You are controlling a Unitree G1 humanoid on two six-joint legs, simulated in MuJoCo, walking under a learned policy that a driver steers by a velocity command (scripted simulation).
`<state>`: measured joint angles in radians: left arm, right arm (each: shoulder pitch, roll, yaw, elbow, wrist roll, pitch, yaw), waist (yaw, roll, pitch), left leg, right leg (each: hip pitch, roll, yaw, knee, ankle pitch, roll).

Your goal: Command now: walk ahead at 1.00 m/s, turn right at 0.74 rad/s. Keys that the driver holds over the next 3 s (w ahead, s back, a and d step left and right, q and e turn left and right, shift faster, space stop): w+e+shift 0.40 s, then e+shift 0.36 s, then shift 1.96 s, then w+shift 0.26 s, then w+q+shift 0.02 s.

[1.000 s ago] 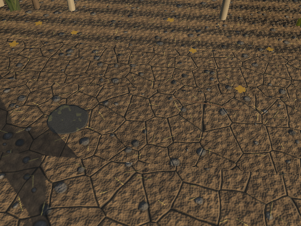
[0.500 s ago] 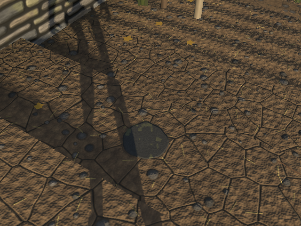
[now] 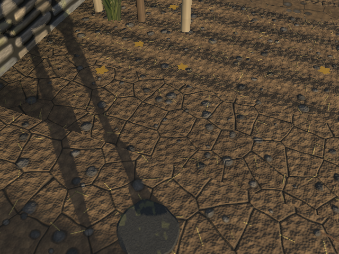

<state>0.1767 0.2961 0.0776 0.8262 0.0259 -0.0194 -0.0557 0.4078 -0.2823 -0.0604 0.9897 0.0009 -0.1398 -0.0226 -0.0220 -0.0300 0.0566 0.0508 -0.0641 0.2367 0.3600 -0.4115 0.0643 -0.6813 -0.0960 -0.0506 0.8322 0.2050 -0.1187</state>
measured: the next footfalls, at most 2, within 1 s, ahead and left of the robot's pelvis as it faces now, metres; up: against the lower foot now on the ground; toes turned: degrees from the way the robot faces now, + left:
right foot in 0.20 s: +0.29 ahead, -0.04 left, -0.15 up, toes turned -14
left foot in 0.50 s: +0.75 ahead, +0.06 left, -0.15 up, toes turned -29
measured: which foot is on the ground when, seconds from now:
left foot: down 0.00-0.18, up 0.20-0.48, down 0.50-0.90, up 0.92-1.00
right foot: up 0.00-0.18, down 0.20-0.50, up 0.52-0.86, down 0.88-1.00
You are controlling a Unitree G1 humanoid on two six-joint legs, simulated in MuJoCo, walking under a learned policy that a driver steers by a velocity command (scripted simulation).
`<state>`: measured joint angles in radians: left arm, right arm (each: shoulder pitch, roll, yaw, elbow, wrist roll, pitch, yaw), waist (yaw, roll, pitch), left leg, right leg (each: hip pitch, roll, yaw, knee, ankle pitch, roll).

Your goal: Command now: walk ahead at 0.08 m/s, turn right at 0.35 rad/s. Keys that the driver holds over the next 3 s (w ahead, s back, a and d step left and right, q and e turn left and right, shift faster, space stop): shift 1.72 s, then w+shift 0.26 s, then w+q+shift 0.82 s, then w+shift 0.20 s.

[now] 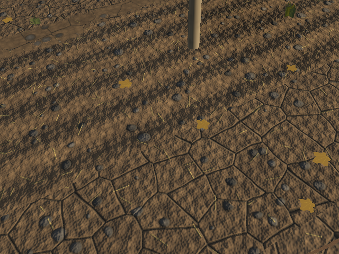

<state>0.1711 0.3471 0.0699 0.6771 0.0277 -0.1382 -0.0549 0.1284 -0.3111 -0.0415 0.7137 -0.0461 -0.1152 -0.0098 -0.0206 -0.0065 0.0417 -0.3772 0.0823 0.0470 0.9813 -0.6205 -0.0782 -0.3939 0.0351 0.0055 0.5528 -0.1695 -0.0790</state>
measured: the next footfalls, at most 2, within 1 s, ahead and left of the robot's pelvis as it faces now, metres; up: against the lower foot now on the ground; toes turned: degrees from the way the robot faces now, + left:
left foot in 0.20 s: +0.07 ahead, +0.17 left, +0.00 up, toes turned +0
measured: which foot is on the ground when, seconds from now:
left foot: up 0.00-0.18, down 0.20-1.00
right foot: down 0.00-1.00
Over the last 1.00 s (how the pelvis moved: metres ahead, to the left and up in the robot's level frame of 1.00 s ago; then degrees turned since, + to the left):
0.64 -0.08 -0.15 -52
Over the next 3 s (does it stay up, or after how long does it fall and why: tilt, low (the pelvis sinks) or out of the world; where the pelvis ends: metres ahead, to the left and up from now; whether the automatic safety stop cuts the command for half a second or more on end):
stays up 0.82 0.17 -0.17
